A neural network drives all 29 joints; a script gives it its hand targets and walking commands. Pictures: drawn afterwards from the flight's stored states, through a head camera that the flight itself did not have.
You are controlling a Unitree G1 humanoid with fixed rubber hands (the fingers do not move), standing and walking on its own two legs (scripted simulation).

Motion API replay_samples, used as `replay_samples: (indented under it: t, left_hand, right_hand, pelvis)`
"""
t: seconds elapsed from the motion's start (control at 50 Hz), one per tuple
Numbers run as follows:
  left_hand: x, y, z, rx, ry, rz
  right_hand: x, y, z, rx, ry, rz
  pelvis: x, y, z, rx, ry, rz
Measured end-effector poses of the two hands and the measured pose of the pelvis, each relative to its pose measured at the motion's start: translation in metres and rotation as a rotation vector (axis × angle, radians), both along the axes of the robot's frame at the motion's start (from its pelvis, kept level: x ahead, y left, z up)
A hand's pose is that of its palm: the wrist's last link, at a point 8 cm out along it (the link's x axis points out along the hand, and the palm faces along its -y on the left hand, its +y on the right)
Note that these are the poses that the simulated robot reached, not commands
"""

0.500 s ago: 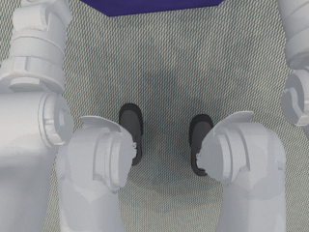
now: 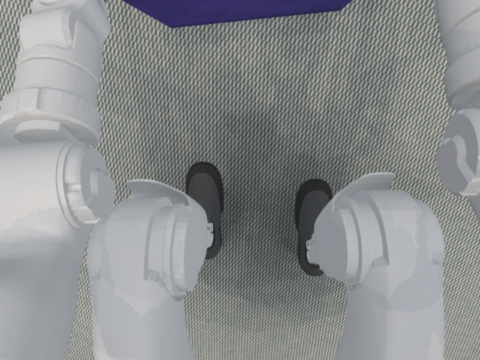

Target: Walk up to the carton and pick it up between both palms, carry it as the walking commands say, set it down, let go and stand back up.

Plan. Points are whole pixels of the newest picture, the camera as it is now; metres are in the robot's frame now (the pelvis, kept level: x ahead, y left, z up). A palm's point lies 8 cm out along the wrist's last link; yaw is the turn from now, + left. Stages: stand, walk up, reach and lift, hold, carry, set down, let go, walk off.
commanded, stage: set down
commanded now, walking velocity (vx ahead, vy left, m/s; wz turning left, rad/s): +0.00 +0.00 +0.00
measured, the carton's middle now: out of the picture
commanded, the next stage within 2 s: none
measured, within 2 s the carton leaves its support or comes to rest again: neither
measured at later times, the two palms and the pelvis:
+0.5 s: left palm out of the picture +0.55 +0.20 -0.18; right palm out of the picture +0.58 -0.17 -0.18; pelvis +0.00 +0.00 +0.00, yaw +0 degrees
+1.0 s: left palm out of the picture +0.55 +0.23 -0.18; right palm out of the picture +0.59 -0.20 -0.17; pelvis +0.00 +0.01 +0.00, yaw +0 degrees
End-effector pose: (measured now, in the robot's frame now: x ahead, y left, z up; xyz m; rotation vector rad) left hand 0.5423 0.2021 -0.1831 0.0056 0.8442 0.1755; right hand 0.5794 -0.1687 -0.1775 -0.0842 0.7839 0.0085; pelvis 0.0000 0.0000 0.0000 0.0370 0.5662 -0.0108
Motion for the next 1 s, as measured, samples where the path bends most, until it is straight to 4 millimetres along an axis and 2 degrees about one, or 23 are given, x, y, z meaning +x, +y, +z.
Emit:
replay_samples:
  t: [0.48, 0.7, 0.88, 1.0]
  left_hand:
    - [0.003, 0.001, -0.001, 0.002, -0.027, 0.019]
    - [0.013, 0.003, -0.002, 0.014, -0.050, 0.055]
    - [0.006, 0.020, -0.004, 0.046, -0.047, 0.078]
    - [0.011, 0.029, 0.007, 0.042, -0.079, 0.095]
  right_hand:
    - [0.001, -0.001, -0.001, -0.007, -0.025, 0.011]
    - [0.012, 0.000, 0.003, -0.039, -0.045, -0.018]
    - [0.003, -0.017, -0.006, -0.055, -0.028, -0.058]
    - [0.007, -0.028, 0.005, -0.067, -0.054, -0.064]
  pelvis:
    - [0.002, 0.000, -0.001, 0.000, -0.002, -0.004]
    - [0.006, 0.006, -0.001, -0.007, 0.009, -0.004]
    - [0.007, 0.008, -0.003, -0.005, 0.008, -0.001]
    - [0.004, 0.007, -0.005, -0.003, -0.004, -0.003]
